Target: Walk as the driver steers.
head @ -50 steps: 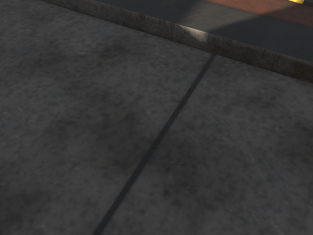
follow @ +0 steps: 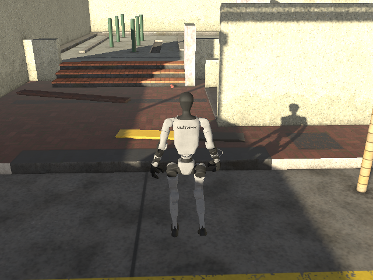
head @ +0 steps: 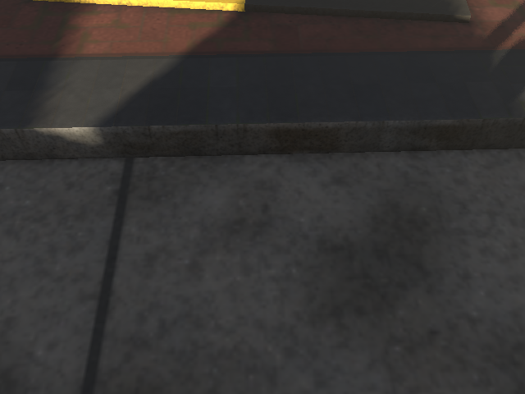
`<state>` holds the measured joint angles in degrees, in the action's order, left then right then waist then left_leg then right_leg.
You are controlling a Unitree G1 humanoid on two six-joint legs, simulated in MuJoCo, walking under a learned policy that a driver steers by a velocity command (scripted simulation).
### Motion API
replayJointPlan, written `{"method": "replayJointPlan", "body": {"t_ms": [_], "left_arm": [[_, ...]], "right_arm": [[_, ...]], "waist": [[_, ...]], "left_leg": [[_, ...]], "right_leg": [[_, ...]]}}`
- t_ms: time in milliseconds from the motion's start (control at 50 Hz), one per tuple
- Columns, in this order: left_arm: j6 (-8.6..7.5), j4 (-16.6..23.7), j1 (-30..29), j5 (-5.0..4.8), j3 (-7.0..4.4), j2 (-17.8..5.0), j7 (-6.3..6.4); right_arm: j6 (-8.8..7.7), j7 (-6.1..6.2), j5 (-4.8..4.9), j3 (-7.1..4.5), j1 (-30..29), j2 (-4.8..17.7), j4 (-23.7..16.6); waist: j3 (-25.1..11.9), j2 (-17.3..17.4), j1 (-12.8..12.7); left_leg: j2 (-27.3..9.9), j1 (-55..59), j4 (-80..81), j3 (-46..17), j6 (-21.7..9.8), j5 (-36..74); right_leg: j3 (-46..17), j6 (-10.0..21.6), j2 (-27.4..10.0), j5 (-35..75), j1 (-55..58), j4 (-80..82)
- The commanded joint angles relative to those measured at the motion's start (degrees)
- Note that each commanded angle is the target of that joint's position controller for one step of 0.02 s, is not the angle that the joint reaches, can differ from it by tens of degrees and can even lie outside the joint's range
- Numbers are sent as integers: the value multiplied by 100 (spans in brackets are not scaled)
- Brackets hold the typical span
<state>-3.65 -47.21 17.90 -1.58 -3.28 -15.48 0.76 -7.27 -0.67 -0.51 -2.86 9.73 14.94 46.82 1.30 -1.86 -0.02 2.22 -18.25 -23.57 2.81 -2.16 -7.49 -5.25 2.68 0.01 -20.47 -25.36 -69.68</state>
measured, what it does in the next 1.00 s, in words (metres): walks ahead: right foot, then left foot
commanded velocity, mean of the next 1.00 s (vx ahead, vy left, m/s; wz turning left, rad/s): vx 0.49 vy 0.00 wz -0.09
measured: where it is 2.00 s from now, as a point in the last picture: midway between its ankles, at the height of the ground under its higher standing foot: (287, 303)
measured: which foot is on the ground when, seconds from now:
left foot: down 0.00-0.36, up 0.38-0.88, down 0.90-1.00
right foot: up 0.00-0.34, down 0.36-0.92, up 0.94-1.00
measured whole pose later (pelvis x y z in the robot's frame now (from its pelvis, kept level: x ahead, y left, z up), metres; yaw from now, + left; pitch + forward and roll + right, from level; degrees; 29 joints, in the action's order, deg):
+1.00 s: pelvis +0.54 -0.03 -0.01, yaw -3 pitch +2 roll +0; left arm -4.8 -51.5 20.3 -1.3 -2.5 -15.3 0.1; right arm -5.4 -2.1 0.1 -2.3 5.8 14.9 45.9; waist 2.0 -0.9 -1.3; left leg 1.0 -24.4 -30.7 3.3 -3.4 -8.5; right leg -2.5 1.4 -0.4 -25.5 -17.4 -64.6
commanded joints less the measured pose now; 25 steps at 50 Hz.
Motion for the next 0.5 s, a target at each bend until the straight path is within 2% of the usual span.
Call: {"method": "replayJointPlan", "body": {"t_ms": [20,100,180,220,260,300,320,340,360,380,400,420,440,460,480,500], "left_arm": [[-25,372,247,-2,-36,-111,-27],[-51,704,-478,135,53,-80,-56],[-139,907,-1267,92,122,-76,-154],[-147,1045,-1619,51,121,-138,-197],[-159,1186,-1838,24,96,-245,-242],[-182,1214,-1707,36,41,-374,-276],[-188,1098,-1271,69,-43,-501,-268],[-181,823,-387,90,-202,-778,-228],[-151,633,747,146,-365,-1298,-150],[-126,581,942,172,-423,-1757,-171],[-150,585,938,122,-288,-1150,-197],[-178,651,500,110,-197,-900,-203],[-181,720,62,117,-139,-719,-220],[-183,758,-235,138,-98,-558,-247],[-204,754,-375,174,-70,-451,-260],[-240,714,-389,175,-81,-450,-268]], "right_arm": [[-75,-53,3,-99,306,428,-46],[-81,-41,78,-189,469,776,125],[33,-14,158,-193,738,948,236],[85,-22,198,-188,1012,1015,347],[150,-22,225,-188,1142,1062,434],[226,-8,240,-199,1109,1137,474],[261,6,239,-186,1024,1144,467],[278,22,202,-127,1050,995,461],[252,42,51,7,1023,705,269],[109,7,75,209,1645,9,172],[4,-22,218,50,1363,697,246],[-42,-38,313,-22,885,914,86],[-26,-6,255,-16,646,844,63],[19,13,155,-36,549,774,54],[93,9,134,-44,641,692,71],[164,6,134,-31,712,568,94]], "waist": [[-239,569,-50],[-45,407,2],[58,497,271],[106,568,404],[163,627,409],[90,688,216],[-139,671,-74],[-661,534,-454],[-1520,-251,-863],[-2069,-1717,-462],[-1889,-998,-640],[-1155,-741,-526],[-840,-297,-350],[-571,-190,-184],[-495,-260,-3],[-466,-275,83]], "left_leg": [[-1536,894,1484,-1650,-1100,143],[-1604,906,1754,-1167,-1247,725],[-1344,860,1637,-560,-983,861],[-1452,1073,1537,-583,-920,689],[-1641,1411,1378,-669,-836,601],[-1750,1621,1019,-678,-723,955],[-1618,1586,469,-514,-602,1738],[-1312,1304,-626,-228,-438,2354],[-949,135,-2599,123,-163,1056],[1,-2031,-4441,-106,105,-2321],[-286,-2692,-5146,-789,25,-2454],[-573,-2955,-5159,-719,-83,-1895],[-823,-2704,-4906,-631,-70,-1368],[-968,-2443,-4545,-632,-28,-1045],[-1081,-2087,-4340,-675,-4,-825],[-1079,-1889,-4212,-645,31,-690]], "right_leg": [[-158,15,-591,291,-959,220],[44,-90,-795,1059,-1337,1490],[429,-135,-601,2031,-889,2886],[510,-125,-515,2045,-789,3252],[518,-11,-453,1769,-779,3544],[637,152,-310,1470,-384,3852],[784,258,-133,1453,296,4054],[808,422,-38,1458,1493,4117],[-550,830,-1204,1582,3174,4101],[-3239,1724,-2338,699,4674,4905],[-3551,1655,-2272,206,4463,5250],[-2666,1401,-2070,584,3798,5266],[-1969,1253,-1795,1166,3072,5354],[-1492,1167,-1565,1585,2469,5535],[-1178,1106,-1409,1797,2080,5727],[-998,1128,-1342,1981,1861,5887]]}}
